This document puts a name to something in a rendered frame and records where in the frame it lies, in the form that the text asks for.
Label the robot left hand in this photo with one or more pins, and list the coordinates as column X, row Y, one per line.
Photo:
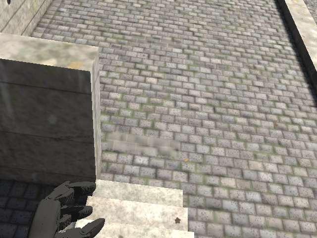
column 52, row 214

